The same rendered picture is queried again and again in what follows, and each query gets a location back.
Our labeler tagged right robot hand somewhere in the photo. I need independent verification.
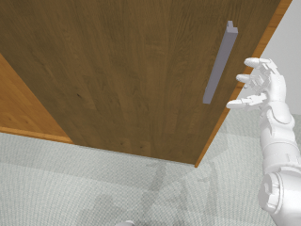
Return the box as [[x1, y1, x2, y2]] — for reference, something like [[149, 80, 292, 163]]
[[226, 57, 287, 112]]

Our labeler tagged handle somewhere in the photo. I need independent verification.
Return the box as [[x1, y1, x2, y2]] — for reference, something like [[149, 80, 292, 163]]
[[202, 21, 238, 105]]

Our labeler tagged robot right upper arm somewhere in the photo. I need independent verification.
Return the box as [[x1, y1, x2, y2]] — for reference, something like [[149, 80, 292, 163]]
[[258, 171, 301, 226]]

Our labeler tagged robot right forearm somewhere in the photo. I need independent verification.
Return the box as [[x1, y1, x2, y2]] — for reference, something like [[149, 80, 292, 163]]
[[259, 101, 301, 178]]

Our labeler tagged wardrobe door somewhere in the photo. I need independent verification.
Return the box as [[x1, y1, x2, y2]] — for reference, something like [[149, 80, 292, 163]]
[[0, 0, 281, 165], [0, 54, 68, 137]]

